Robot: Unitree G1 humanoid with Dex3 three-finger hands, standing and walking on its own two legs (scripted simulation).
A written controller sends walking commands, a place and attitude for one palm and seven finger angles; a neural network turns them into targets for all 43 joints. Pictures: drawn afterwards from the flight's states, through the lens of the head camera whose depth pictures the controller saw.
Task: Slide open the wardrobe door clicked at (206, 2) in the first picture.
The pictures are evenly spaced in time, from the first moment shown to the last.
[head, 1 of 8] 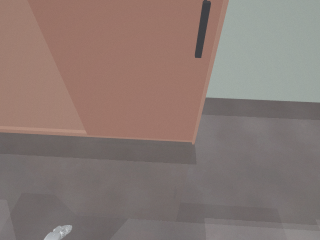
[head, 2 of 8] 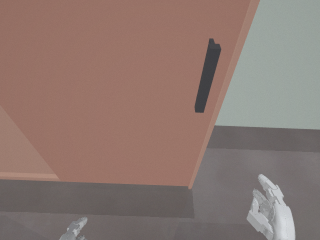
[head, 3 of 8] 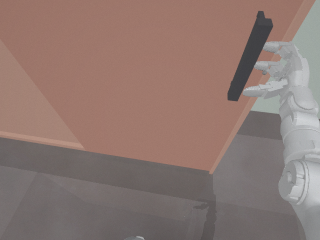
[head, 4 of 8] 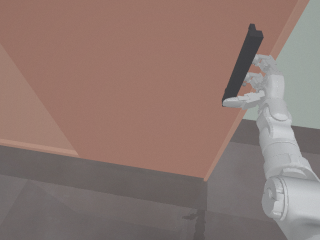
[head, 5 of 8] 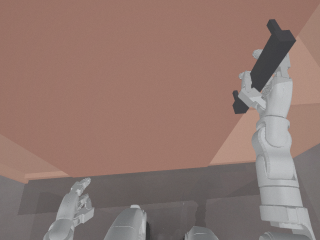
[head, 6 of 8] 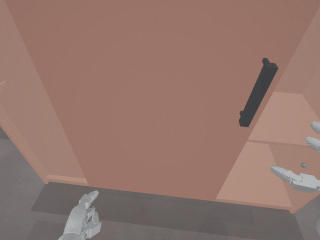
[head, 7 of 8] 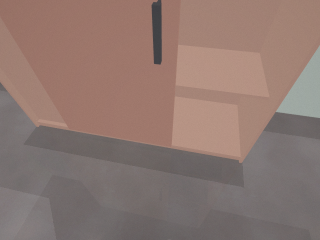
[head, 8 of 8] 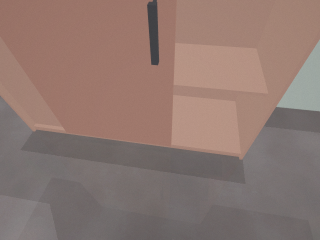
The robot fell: no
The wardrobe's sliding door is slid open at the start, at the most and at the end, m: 0.00 0.49 0.49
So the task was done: yes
